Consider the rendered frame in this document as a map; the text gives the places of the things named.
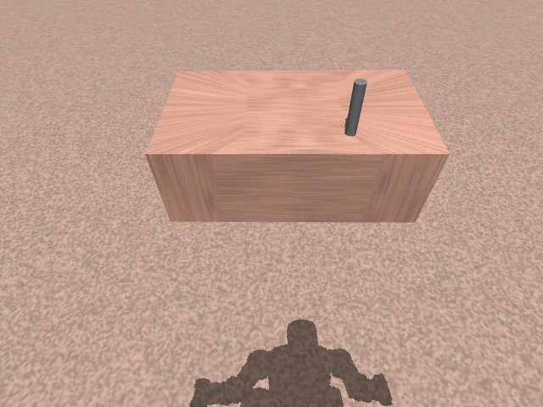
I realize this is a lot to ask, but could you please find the can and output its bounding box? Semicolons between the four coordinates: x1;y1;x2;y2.
344;79;367;137

